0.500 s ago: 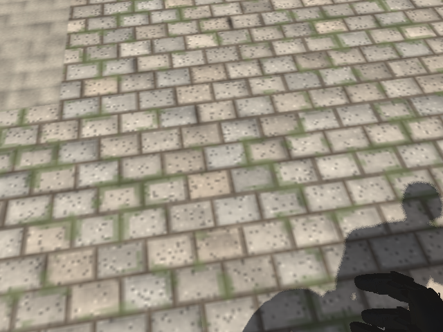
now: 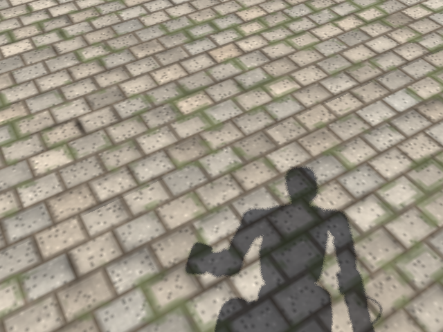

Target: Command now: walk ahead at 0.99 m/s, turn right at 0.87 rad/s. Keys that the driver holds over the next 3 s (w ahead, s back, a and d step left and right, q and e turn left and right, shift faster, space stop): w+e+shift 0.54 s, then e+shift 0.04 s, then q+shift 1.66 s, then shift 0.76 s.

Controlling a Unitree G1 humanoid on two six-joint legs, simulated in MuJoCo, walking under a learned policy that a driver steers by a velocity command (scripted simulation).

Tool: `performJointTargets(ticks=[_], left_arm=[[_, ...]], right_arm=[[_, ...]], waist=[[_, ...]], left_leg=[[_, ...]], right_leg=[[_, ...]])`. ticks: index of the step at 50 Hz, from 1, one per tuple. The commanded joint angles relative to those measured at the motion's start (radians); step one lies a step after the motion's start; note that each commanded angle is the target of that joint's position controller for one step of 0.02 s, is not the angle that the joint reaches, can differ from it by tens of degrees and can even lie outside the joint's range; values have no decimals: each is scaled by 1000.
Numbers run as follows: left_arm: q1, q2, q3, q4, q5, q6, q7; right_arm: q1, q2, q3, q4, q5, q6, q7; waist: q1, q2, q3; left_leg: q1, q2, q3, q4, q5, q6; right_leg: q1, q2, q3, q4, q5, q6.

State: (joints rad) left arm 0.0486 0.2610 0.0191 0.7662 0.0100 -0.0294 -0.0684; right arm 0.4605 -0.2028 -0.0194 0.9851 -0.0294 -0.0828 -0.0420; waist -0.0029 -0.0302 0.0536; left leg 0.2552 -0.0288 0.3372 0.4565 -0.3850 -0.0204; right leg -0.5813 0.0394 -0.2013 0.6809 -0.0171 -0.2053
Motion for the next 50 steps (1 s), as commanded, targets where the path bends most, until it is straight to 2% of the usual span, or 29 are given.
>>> performJointTargets(ticks=[1, 2, 3, 4, 5, 6, 8, 13, 17, 19, 20, 21, 22, 23, 24, 25, 26, 28, 31, 34, 36, 39, 40, 41, 42, 43, 45, 46, 50], left_arm=[[543, 220, 114, 117, -39, 20, 47], [417, 294, 112, 97, -11, 22, 45], [392, 335, 127, 56, 14, 27, 52], [372, 235, 112, 51, 24, 22, 64], [336, 183, 97, 64, 22, 13, 69], [311, 180, 92, 65, 15, -2, 72], [279, 163, 80, 51, 2, -35, 78], [338, 197, 99, 43, -9, -62, 60], [380, 217, 113, 38, -13, -55, 55], [348, 249, 121, 23, -6, -55, 61], [312, 286, 127, 16, 1, -56, 58], [248, 274, 123, -2, 5, -64, 53], [223, 106, 78, -42, 12, -76, 57], [382, 32, 44, -113, -52, -71, 54], [313, 124, 45, -66, -15, -45, 67], [241, 155, 55, -70, 6, -33, 56], [202, 154, 56, -72, 15, -24, 42], [140, 106, 45, -112, 30, 2, 13], [81, 63, 24, -174, 39, 16, 13], [54, 42, -3, -194, 30, -5, 1], [25, 40, -11, -175, 30, -15, -12], [178, 95, 1, -93, 61, -31, 12], [248, 125, 9, -63, 80, -44, 27], [306, 191, 20, -57, 99, -54, 45], [317, 230, 29, -97, 77, -51, 53], [306, 218, 44, -109, 6, -33, 59], [147, 98, 16, -125, -8, -19, 78], [129, 70, 6, -114, -4, -19, 91], [100, 74, 18, -105, 7, -31, 105]], right_arm=[[-275, -243, -69, -147, -4, 13, 13], [-193, -80, -20, -240, -26, -17, 28], [-196, -95, -7, -326, 2, -45, 34], [-248, -156, -9, -313, -8, -67, 37], [-286, -173, -13, -320, -11, -66, 41], [-293, -160, -7, -313, -33, -50, 38], [-281, -143, 4, -312, -53, 2, 44], [-525, -100, 34, -424, -13, 17, 64], [-572, -136, 27, -460, 6, 8, 59], [-451, -200, 0, -429, 7, 2, 44], [-295, -251, -24, -393, 12, -3, 31], [-69, -299, -49, -342, 6, -7, 13], [141, -359, -70, -304, -27, -12, -5], [-8, -435, -86, -327, -52, -8, 7], [-153, -307, -76, -366, -42, 2, 17], [-204, -226, -55, -368, -30, 8, 20], [-196, -191, -47, -341, -35, 9, 24], [-130, -156, -35, -268, -24, -4, 25], [-77, -130, -23, -208, 8, -42, 51], [-184, -172, -27, -208, 10, -54, 62], [-127, -212, -33, -176, 30, -47, 67], [-80, -258, -43, -140, 46, -25, 59], [-58, -256, -41, -139, 55, -20, 55], [-19, -214, -33, -169, 58, -15, 52], [161, -116, -18, -174, 83, 10, 33], [161, -186, -38, -159, 74, 37, 12], [43, -190, -48, -176, 33, 60, 15], [7, -181, -53, -181, 19, 75, 25], [14, -110, -65, -210, 12, 133, 41]], waist=[[334, -75, -149], [101, -201, -114], [113, -167, -318], [96, 51, -154], [40, 134, -54], [-2, 160, 1], [-48, 171, 37], [47, 55, 50], [97, -24, -15], [35, -34, -99], [-60, -25, -195], [-189, -13, -292], [-231, 182, -408], [-45, 539, -497], [-52, 283, -324], [-55, 155, -210], [-50, 62, -142], [-29, 92, -48], [4, 113, -15], [59, 137, -7], [37, 143, -27], [110, 117, -95], [139, 91, -139], [138, -25, -249], [62, -194, -505], [87, -108, -583], [29, -43, -317], [9, -65, -211], [-60, -76, -175]], left_leg=[[-574, 44, -103, 1024, 450, 40], [-957, -26, -231, 1280, -114, 14], [-1144, -27, -425, 1324, -110, 2], [-1192, 43, -449, 1182, -31, 18], [-1132, 89, -450, 1050, 30, 12], [-1065, 109, -442, 985, 27, -2], [-932, 160, -423, 838, 40, -43], [-773, 132, -337, 321, 388, -57], [-689, 67, -347, 103, 472, -21], [-518, 19, -362, 55, 372, -5], [-355, 9, -357, 68, 275, 6], [-106, 65, -381, 103, 191, 20], [117, 312, -641, 83, -183, 25], [188, 544, -1291, -211, -420, 129], [34, 481, -1225, -239, -596, 149], [-93, 427, -1001, -210, -437, 141], [-194, 385, -841, -206, -216, 131], [-306, 335, -618, -216, 85, 112], [-353, 306, -431, -196, 807, 121], [-495, 208, -260, -255, 856, 107], [-534, 186, -261, -273, 867, 115], [-418, 176, -306, -28, 999, 87], [-458, 138, -308, 144, 892, 66], [-595, 67, -277, 420, 397, 42], [-720, -34, -346, 814, -330, 30], [-733, -24, -437, 912, -292, 37], [-828, 57, -376, 824, -144, 18], [-823, 70, -368, 788, -99, 3], [-736, 66, -332, 768, -10, -26]], right_leg=[[744, -2, 213, -128, -175, -108], [835, -133, 554, -26, 163, -199], [988, -290, 974, -314, -315, -374], [831, -309, 1034, -485, -525, -297], [659, -275, 946, -498, -506, -235], [522, -224, 853, -491, -381, -203], [295, -133, 701, -511, -306, -170], [201, -5, 542, -507, 9, -92], [397, -45, 582, -420, 215, -28], [466, -49, 601, -262, 419, 19], [464, -35, 587, -76, 495, 40], [336, 3, 553, 184, 420, 61], [140, 67, 480, 546, -215, 54], [-129, 120, 370, 757, -503, 83], [-219, 14, 338, 804, -370, 74], [-216, -29, 302, 749, -288, 83], [-188, -63, 292, 710, -260, 93], [-183, -114, 288, 671, -262, 110], [-181, -90, 275, 558, -267, 132], [45, -38, 236, 121, -82, 142], [257, 19, 143, -33, 57, 141], [447, 25, 171, -172, 133, 97], [571, -23, 197, -232, 261, 88], [773, -247, 342, -138, 800, 64], [984, -582, 604, -10, 1412, -68], [930, -565, 568, -33, 1363, -107], [660, -434, 428, -192, 774, -47], [553, -383, 370, -249, 683, -20], [358, -373, 213, -349, 512, -27]])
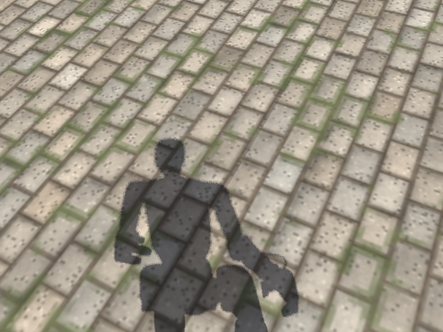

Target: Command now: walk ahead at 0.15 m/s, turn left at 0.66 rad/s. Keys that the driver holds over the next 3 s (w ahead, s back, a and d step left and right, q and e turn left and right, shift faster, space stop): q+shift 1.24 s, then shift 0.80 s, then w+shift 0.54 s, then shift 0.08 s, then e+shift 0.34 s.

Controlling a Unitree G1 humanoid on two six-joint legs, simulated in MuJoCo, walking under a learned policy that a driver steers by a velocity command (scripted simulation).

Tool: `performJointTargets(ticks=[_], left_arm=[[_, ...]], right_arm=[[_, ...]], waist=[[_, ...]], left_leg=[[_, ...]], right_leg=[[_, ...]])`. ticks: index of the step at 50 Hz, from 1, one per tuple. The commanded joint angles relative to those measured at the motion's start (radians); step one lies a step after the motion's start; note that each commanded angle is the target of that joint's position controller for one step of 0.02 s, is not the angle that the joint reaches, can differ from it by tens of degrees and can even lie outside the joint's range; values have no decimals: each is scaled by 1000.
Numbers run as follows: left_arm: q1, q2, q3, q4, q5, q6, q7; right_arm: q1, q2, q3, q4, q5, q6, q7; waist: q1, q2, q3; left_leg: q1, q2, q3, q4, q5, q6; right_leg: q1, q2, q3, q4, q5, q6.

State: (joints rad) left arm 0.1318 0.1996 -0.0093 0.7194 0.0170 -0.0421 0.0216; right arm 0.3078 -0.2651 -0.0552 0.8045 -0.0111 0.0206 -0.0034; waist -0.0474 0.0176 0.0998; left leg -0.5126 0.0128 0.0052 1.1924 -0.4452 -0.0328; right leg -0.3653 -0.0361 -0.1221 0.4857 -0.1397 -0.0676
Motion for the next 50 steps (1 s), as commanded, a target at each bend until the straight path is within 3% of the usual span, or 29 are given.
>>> performJointTargets(ticks=[1, 4, 7, 10, 11, 12, 13, 14, 15, 17, 19, 22, 28, 31, 33, 34, 35, 36, 37, 38, 39, 40, 42, 46, 50], left_arm=[[3, 129, 48, -60, 3, -19, 16], [-20, 119, 50, -61, 12, -13, 15], [4, 162, 70, -60, 14, -2, 8], [49, 201, 92, -54, 8, 19, -7], [53, 209, 98, -52, 3, 29, -10], [103, 204, 104, -35, 7, 42, -16], [152, 167, 98, -45, 12, 59, -25], [77, 139, 81, -129, 14, 78, -17], [30, 165, 81, -131, 20, 87, -10], [27, 157, 81, -113, 1, 69, -3], [50, 177, 88, -94, 22, 63, -3], [42, 151, 78, -97, 10, 72, -7], [-5, 157, 67, -120, 3, 67, -2], [20, 169, 68, -116, -7, 58, 2], [76, 175, 71, -102, -12, 52, 12], [120, 185, 76, -91, -9, 46, 22], [125, 265, 92, -97, 3, 43, 35], [40, 352, 107, -133, 12, 49, 32], [16, 295, 98, -138, 24, 55, 24], [-22, 220, 77, -148, 19, 57, 22], [-58, 189, 68, -153, 14, 57, 19], [-77, 187, 66, -159, 11, 56, 22], [-48, 183, 66, -163, 14, 52, 26], [85, 219, 88, -127, 14, 49, 22], [82, 242, 105, -121, 18, 46, -1]], right_arm=[[138, -44, -31, -47, -8, 38, 3], [42, -32, -26, -102, -10, 57, 26], [-40, -51, -26, -147, -8, 64, 48], [-94, -77, -35, -189, -5, 63, 52], [-78, -79, -38, -190, -7, 57, 51], [-26, -104, -47, -170, -15, 44, 44], [9, -215, -70, -169, -21, 24, 24], [30, -342, -103, -196, -17, 19, 21], [77, -314, -108, -187, -3, 24, 17], [-52, -236, -83, -203, -5, 37, 3], [-137, -180, -66, -235, 5, 42, -1], [-88, -200, -76, -225, 4, 36, 11], [-75, -230, -92, -230, -9, 45, 23], [-107, -235, -95, -234, -10, 45, 34], [-150, -227, -94, -240, -4, 43, 38], [-174, -211, -89, -244, 8, 40, 35], [-132, -146, -72, -248, 16, 33, 30], [-102, -120, -69, -256, 13, 30, 20], [-126, -221, -90, -241, -32, 31, 21], [-112, -224, -96, -222, -31, 33, 31], [-75, -206, -92, -201, -27, 41, 41], [-46, -195, -89, -189, -20, 49, 53], [-49, -181, -78, -184, -3, 57, 66], [-164, -145, -58, -226, 0, 65, 75], [-201, -118, -45, -255, 11, 70, 85]], waist=[[-20, -135, -211], [-17, -174, -178], [14, -176, -172], [40, -158, -155], [28, -130, -152], [16, -31, -160], [21, 267, -111], [0, 351, -101], [-37, 197, -151], [28, 133, -107], [52, 130, -153], [35, 55, -193], [1, 95, -177], [15, 116, -177], [51, 127, -171], [86, 108, -163], [63, -44, -180], [40, -271, -158], [38, -167, -116], [14, -122, -107], [-8, -103, -97], [-19, -134, -110], [9, -151, -110], [89, -169, -119], [90, -203, -143]], left_leg=[[24, 36, 3, 2, 77, -11], [66, 68, 24, -199, 206, 9], [143, 53, 69, -350, 220, 32], [184, 35, 104, -472, 126, 57], [232, 20, 113, -552, 141, 70], [307, 11, 60, -654, 187, 89], [342, 206, -259, -835, 434, 141], [362, 364, -610, -878, 662, 316], [401, 347, -550, -880, 592, 354], [339, 215, -387, -864, 459, 287], [324, 144, -321, -838, 553, 255], [357, 131, -354, -819, 577, 257], [329, 110, -511, -831, 356, 259], [282, 83, -575, -822, 372, 230], [211, 48, -598, -814, 333, 182], [137, 2, -578, -788, 239, 133], [32, -90, -466, -655, -13, 66], [-113, -260, -174, -366, -128, 20], [-96, -138, -145, -190, -76, 7], [-50, -119, -135, -103, -20, 9], [-34, -109, -121, -28, 32, 6], [-44, -101, -102, 34, 73, 0], [-78, -76, -57, 31, 90, -24], [-121, -22, -10, -125, 51, -50], [29, 6, 45, -316, 3, -26]], right_leg=[[117, -297, 108, -168, 556, -164], [60, -275, 8, -178, 308, -122], [55, -306, -28, -150, 130, -89], [98, -352, -37, -67, 36, -50], [91, -339, -60, -1, -25, -19], [61, -291, -92, 137, -146, 31], [-93, -169, -169, 434, -418, 106], [-333, 8, -6, 610, -603, 156], [-352, -15, 110, 706, -546, 152], [-326, -36, 161, 652, -339, 134], [-260, -14, 151, 639, -251, 128], [-234, 15, 164, 548, -258, 129], [-161, 74, 202, 333, -249, 105], [-46, 112, 208, 218, -255, 82], [95, 125, 205, 61, -216, 66], [209, 98, 214, -96, -146, 55], [318, -104, 388, -238, -244, 9], [301, -351, 678, -330, -319, -97], [179, -369, 612, -303, -186, -149], [137, -305, 498, -262, -70, -142], [121, -238, 379, -239, 14, -117], [152, -196, 299, -219, 58, -101], [213, -176, 204, -195, 152, -101], [369, -242, 157, -161, 271, -122], [330, -271, 51, -117, 329, -105]])
Over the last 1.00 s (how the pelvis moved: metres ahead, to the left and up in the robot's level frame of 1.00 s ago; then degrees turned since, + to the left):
0.73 -0.14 0.03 -28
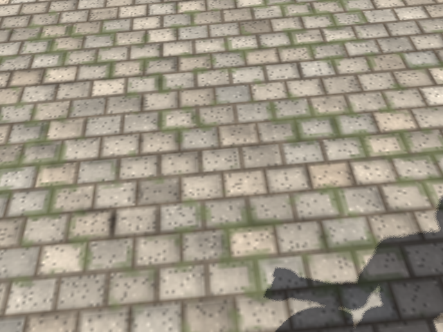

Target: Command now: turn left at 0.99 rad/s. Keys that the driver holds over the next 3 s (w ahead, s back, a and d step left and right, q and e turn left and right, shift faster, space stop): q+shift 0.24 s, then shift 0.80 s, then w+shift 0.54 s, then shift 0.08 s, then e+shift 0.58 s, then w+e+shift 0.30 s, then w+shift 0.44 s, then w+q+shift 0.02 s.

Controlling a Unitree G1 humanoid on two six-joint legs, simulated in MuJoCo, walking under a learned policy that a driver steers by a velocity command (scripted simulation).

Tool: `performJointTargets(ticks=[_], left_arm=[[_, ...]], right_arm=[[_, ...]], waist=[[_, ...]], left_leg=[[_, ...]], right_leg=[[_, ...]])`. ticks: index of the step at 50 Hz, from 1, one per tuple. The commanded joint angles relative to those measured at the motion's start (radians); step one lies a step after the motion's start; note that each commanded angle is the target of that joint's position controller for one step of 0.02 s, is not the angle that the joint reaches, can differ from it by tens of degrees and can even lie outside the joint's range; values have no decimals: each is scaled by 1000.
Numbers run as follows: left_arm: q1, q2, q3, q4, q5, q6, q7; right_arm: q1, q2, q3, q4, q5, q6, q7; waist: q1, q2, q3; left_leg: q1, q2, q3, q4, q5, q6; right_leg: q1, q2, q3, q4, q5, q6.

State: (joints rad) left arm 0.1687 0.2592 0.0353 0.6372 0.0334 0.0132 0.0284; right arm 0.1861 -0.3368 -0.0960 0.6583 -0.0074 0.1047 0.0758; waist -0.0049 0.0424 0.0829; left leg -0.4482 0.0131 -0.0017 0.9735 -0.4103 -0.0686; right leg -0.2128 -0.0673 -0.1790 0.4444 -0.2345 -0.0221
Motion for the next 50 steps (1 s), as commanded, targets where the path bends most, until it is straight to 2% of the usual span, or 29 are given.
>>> performJointTargets(ticks=[1, 4, 5, 6, 7, 8, 9, 10, 11, 12, 13, 16, 23, 27, 29, 30, 31, 32, 33, 34, 35, 38, 40, 42, 44, 45, 46, 47, 50], left_arm=[[38, 187, 64, -39, 0, -9, -16], [48, 202, 74, -33, -18, -7, -35], [43, 203, 76, -32, -29, -4, -39], [47, 200, 78, -26, -38, 2, -42], [77, 180, 75, -31, -37, 6, -47], [21, 95, 48, -134, -19, 15, -47], [-58, 140, 51, -128, 9, 30, -30], [-49, 134, 49, -119, -4, 33, -27], [-33, 140, 51, -96, -15, 25, -25], [-29, 153, 56, -88, -9, 20, -22], [20, 165, 59, -55, 0, 22, -22], [55, 148, 51, -19, -9, 33, -27], [3, 124, 35, -13, -18, 39, -22], [18, 117, 29, -6, -32, 33, -13], [64, 97, 23, 9, -31, 25, -7], [92, 87, 18, 19, -21, 14, -1], [89, 133, 19, 11, 0, -1, 7], [23, 221, 33, -7, -8, -4, 1], [43, 180, 28, 9, -17, -3, -7], [35, 135, 12, 15, -19, -8, -12], [7, 119, 5, 19, -18, -10, -12], [-6, 126, 5, 43, -15, -10, -7], [14, 129, 7, 61, -19, -5, -11], [11, 134, 11, 76, -23, -1, -13], [26, 115, 8, 76, -18, -7, -20], [44, 86, 3, 85, -27, -5, -24], [25, 104, 4, 104, -21, -3, -21], [11, 113, 9, 115, -20, -1, -18], [18, 108, 9, 144, -20, -6, -18]], right_arm=[[-78, -45, -4, -112, 12, -15, 4], [-79, -50, -8, -123, 12, -15, -4], [-57, -50, -11, -120, 4, -18, -10], [6, -59, -16, -99, -8, -28, -21], [90, -148, -39, -77, -26, -43, -38], [111, -329, -78, -95, -6, -49, -48], [171, -279, -83, -90, 5, -54, -51], [126, -232, -62, -83, 2, -54, -60], [40, -189, -47, -92, -2, -48, -68], [-18, -165, -36, -103, 5, -47, -75], [-51, -139, -25, -110, 4, -47, -76], [-4, -129, -14, -83, 1, -60, -68], [48, -126, 2, -36, -16, -67, -70], [26, -117, 12, -15, -19, -67, -69], [-5, -104, 21, -5, -7, -67, -76], [-20, -82, 30, -3, 3, -70, -81], [11, -23, 49, -5, 0, -78, -83], [78, -13, 49, 4, 4, -77, -83], [55, -70, 35, 26, -11, -67, -86], [36, -74, 30, 34, -9, -63, -82], [28, -59, 32, 45, -4, -61, -76], [43, -15, 48, 79, -3, -59, -65], [43, -1, 56, 101, 1, -60, -70], [47, 4, 64, 123, -3, -64, -78], [21, -59, 59, 124, -23, -80, -87], [-6, -79, 51, 150, -9, -81, -89], [-20, -37, 61, 151, -6, -86, -87], [-8, -28, 66, 163, -7, -90, -89], [21, -43, 66, 212, -5, -96, -103]], waist=[[43, -237, -132], [37, -254, -144], [14, -237, -149], [-29, -172, -164], [-69, 35, -164], [-44, 308, -140], [-124, 136, -194], [-82, 123, -160], [-38, 93, -98], [-13, 109, -85], [5, 111, -108], [0, 64, -156], [-36, 78, -121], [-21, 79, -112], [21, 59, -111], [45, 28, -115], [22, -101, -137], [-35, -236, -119], [9, -243, -131], [8, -206, -102], [-1, -189, -87], [-5, -211, -94], [5, -199, -120], [-7, -177, -131], [20, -97, -146], [55, 42, -101], [31, 18, -82], [18, -4, -64], [17, 2, -81]], left_leg=[[17, -2, 78, -145, -32, 21], [102, -20, 123, -283, -11, 53], [159, -28, 126, -369, 33, 68], [272, -35, 95, -502, 143, 88], [429, 90, -149, -651, 260, 129], [479, 360, -586, -638, 690, 288], [510, 345, -529, -604, 719, 362], [464, 290, -446, -602, 643, 350], [389, 214, -367, -619, 550, 309], [349, 159, -334, -623, 522, 279], [334, 131, -295, -615, 588, 274], [338, 123, -282, -600, 673, 274], [320, 144, -361, -600, 572, 292], [268, 142, -396, -564, 649, 279], [236, 118, -408, -533, 617, 243], [182, 89, -405, -516, 505, 197], [130, 21, -343, -435, 327, 142], [84, -138, -187, -379, 38, 108], [143, -117, -138, -277, -119, 97], [151, -107, -141, -229, -110, 91], [156, -100, -135, -218, -84, 81], [178, -88, -80, -332, -27, 58], [218, -84, -44, -451, 34, 55], [324, -62, -49, -626, 236, 64], [405, 54, -180, -628, 392, 81], [293, 56, -186, -593, 371, 107], [261, 51, -187, -606, 330, 109], [255, 41, -180, -618, 314, 105], [287, 37, -174, -622, 368, 105]], right_leg=[[154, -240, 80, -59, 431, -138], [134, -270, 40, 14, 423, -98], [104, -274, 15, 71, 392, -68], [30, -259, -23, 175, 308, -19], [-172, -187, -74, 412, 44, 46], [-493, 0, -23, 591, -467, 123], [-514, -13, 155, 712, -450, 120], [-514, -23, 187, 728, -365, 110], [-487, -37, 202, 688, -251, 101], [-458, -33, 202, 660, -187, 97], [-416, -16, 188, 671, -143, 97], [-362, 10, 181, 627, -125, 89], [-283, 43, 189, 416, -146, 48], [-140, 75, 178, 275, -178, 19], [-19, 83, 173, 82, -84, 1], [90, 53, 206, -76, 52, -9], [164, -109, 373, -165, 89, -34], [128, -262, 544, -168, 310, -136], [57, -299, 564, -160, 337, -221], [30, -261, 522, -167, 323, -227], [18, -213, 462, -164, 289, -201], [75, -117, 345, -109, 372, -143], [117, -107, 334, -70, 425, -138], [81, -88, 321, -43, 386, -97], [0, -57, 309, -31, 222, -44], [40, 4, 256, -79, 84, -30], [72, 5, 250, -71, 72, -23], [62, -1, 257, -62, 88, -27], [80, -15, 263, -57, 185, -31]])
Over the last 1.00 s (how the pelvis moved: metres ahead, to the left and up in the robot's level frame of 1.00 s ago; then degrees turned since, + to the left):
0.07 0.01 0.01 56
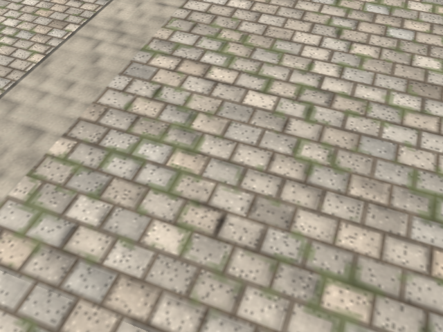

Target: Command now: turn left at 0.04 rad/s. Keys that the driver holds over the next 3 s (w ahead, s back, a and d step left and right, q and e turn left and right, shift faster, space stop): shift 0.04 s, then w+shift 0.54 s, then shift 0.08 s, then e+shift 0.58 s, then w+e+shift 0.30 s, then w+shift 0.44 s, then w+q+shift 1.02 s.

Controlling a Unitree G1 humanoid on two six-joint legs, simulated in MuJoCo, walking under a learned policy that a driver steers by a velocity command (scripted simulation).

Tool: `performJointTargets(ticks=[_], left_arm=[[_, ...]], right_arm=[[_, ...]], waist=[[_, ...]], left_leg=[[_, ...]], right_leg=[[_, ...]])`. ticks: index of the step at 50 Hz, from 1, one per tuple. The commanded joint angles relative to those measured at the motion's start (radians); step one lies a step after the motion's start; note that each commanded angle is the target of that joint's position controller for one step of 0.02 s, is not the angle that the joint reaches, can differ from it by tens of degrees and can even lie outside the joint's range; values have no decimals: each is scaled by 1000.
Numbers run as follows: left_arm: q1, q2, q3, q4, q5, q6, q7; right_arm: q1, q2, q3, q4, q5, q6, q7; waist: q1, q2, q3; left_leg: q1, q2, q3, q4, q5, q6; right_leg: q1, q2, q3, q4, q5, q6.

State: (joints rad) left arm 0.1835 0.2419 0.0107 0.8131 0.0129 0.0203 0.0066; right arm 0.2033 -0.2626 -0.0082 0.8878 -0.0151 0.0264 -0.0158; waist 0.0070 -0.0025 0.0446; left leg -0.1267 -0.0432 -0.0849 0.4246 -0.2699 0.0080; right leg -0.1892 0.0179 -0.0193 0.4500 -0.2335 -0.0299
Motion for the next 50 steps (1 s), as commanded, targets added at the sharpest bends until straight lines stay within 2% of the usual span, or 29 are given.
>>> performJointTargets(ticks=[1, 2, 3, 5, 6, 8, 9, 12, 13, 14, 15, 16, 17, 18, 20, 27, 31, 33, 35, 36, 37, 38, 39, 40, 41, 42, 44, 46, 50], left_arm=[[6, 123, 32, -19, -1, -15, 5], [7, 122, 32, -5, -2, -15, 6], [30, 130, 37, 14, 1, -12, 3], [8, 156, 48, 8, 15, 2, -11], [-35, 135, 42, -14, 9, 0, -18], [-120, 82, 29, -53, 8, -24, -24], [-124, 115, 40, -55, 12, -37, -25], [-21, 115, 45, -33, -2, -64, -44], [89, 102, 46, 7, -5, -70, -42], [234, 128, 60, 68, -3, -75, -32], [412, 198, 80, 114, 11, -86, -14], [459, 280, 96, 121, 21, -93, -15], [353, 214, 80, 99, 26, -90, -15], [264, 186, 73, 68, 20, -95, -18], [212, 164, 63, 51, 13, -111, -20], [349, 113, 47, 133, -2, -138, -21], [363, 119, 41, 168, -3, -144, -10], [373, 139, 39, 188, -2, -140, -11], [354, 159, 40, 199, 0, -128, 4], [315, 177, 44, 193, -16, -123, 10], [327, 114, 31, 160, -22, -124, 9], [506, -33, 6, 144, -82, -110, 21], [424, 139, 54, 153, -50, -93, 37], [314, 118, 60, 119, -52, -91, 35], [272, 96, 58, 115, -29, -85, 26], [251, 82, 64, 120, -9, -69, 13], [272, 41, 67, 108, 11, -25, -8], [261, 14, 67, 82, 8, 1, -12], [137, 8, 57, 1, 17, 21, -31]], right_arm=[[5, -116, -21, -5, 3, -19, -13], [4, -113, -19, 6, 3, -20, -14], [38, -120, -23, 26, 2, -17, -14], [66, -162, -40, 27, -15, -5, -2], [78, -173, -44, 21, -8, -9, 4], [97, -204, -63, 32, 1, -30, 6], [95, -201, -68, 29, -6, -41, 10], [-16, -187, -71, -3, 5, -65, 22], [-68, -187, -75, -16, 13, -66, 23], [-105, -166, -73, -29, 4, -70, 22], [-163, -101, -55, -59, -6, -81, 24], [-202, -42, -36, -125, 0, -97, 29], [-195, -88, -42, -117, -14, -100, 30], [-160, -94, -44, -99, -14, -105, 42], [-98, -108, -47, -71, -32, -104, 65], [-334, -62, -16, -164, -29, -73, 88], [-409, -23, 9, -205, -23, -83, 89], [-361, -26, 9, -197, -26, -93, 70], [-100, -95, -17, -123, -29, -111, 42], [84, -129, -31, -65, -34, -123, 28], [216, -206, -52, -35, -61, -128, 10], [208, -276, -67, -48, -80, -131, 21], [199, -229, -78, -71, -12, -112, 24], [94, -159, -55, -76, -7, -114, 23], [48, -91, -40, -72, -6, -116, 19], [28, -58, -31, -70, -8, -115, 8], [13, -45, -27, -65, 1, -113, -8], [-1, -63, -35, -70, 3, -123, -7], [-56, -52, -34, -85, 1, -116, -14]], waist=[[6, 43, -46], [5, 35, -44], [2, 33, -87], [-20, 40, 40], [-41, 72, 108], [-66, 182, 142], [-72, 169, 112], [15, 136, 46], [76, 126, 38], [139, 46, 22], [222, -161, -12], [204, -320, -19], [126, -113, 44], [72, -39, 49], [18, -34, 6], [59, -49, 128], [58, -58, 155], [37, -93, 93], [-82, -140, -63], [-172, -143, -149], [-181, -68, -285], [-67, 210, -510], [-105, 28, -607], [-59, 78, -414], [-36, 46, -250], [-18, 64, -160], [34, 82, -103], [66, 89, -100], [82, 131, -59]], left_leg=[[-26, 95, -90, -74, 234, 29], [-24, 97, -91, -77, 230, 30], [-15, 74, -81, -75, -24, 54], [-116, 84, -160, -101, -540, 122], [-125, 132, -240, -145, -619, 158], [-28, 280, -420, -291, -557, 226], [-12, 319, -455, -322, -485, 245], [-97, 254, -289, -287, -351, 206], [-233, 203, -207, -226, -355, 182], [-393, 140, -143, -97, -340, 158], [-583, 38, -18, 240, -249, 119], [-784, -43, 44, 511, -217, 100], [-825, 32, -56, 647, -113, 113], [-815, 73, -53, 681, -14, 110], [-722, 127, 2, 667, 54, 76], [-732, 127, 140, 457, 242, 16], [-543, 80, 217, 213, 298, 60], [-396, 3, 253, 164, 270, 96], [-104, -49, 197, 120, 267, 124], [114, 6, 155, 19, 421, 133], [399, 214, 0, 121, 640, 139], [714, 623, -429, 183, 1193, 302], [578, 540, -369, 172, 1222, 300], [406, 492, -214, 102, 1151, 267], [244, 435, -113, 24, 997, 219], [126, 393, -43, -33, 888, 185], [-62, 370, 66, -110, 794, 169], [-127, 373, 136, -137, 774, 185], [-175, 325, 291, -134, 624, 170]], right_leg=[[56, -100, 102, -66, 186, -22], [56, -99, 101, -71, 179, -20], [67, -62, 74, -49, -72, -29], [-109, -40, 101, -10, -499, -60], [-208, -34, 99, 35, -494, -61], [-323, -6, -33, 179, -143, -28], [-330, -33, -9, 232, -128, -32], [-125, -36, -22, 114, -137, -61], [77, -8, -66, 8, -76, -66], [300, 16, -70, -19, -80, -60], [489, -151, 180, -144, -288, -90], [496, -391, 683, -333, -630, -180], [395, -420, 704, -327, -633, -200], [341, -378, 601, -304, -548, -184], [270, -301, 448, -344, -433, -156], [179, -187, 172, -454, -5, -159], [191, -192, 54, -469, 466, -140], [257, -199, 14, -325, 954, -112], [260, -194, 48, -3, 1180, -67], [184, -163, 42, 218, 1063, -48], [-24, -101, 37, 495, 585, -42], [-349, 57, 33, 961, -419, -19], [-285, 16, 125, 1015, -311, -36], [-333, -17, 110, 966, -234, -29], [-366, -54, 84, 890, -192, -22], [-356, -77, 80, 850, -161, -12], [-268, -84, 53, 810, -140, 7], [-265, -81, 25, 788, -105, 12], [-291, -106, -28, 547, 124, -1]])
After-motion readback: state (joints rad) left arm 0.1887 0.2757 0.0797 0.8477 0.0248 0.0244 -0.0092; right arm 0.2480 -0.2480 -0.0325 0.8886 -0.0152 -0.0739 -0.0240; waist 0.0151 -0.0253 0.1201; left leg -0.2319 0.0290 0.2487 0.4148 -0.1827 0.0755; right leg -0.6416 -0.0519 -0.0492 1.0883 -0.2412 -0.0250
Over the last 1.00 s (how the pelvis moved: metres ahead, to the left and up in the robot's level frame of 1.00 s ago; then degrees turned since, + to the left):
0.03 0.03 0.00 25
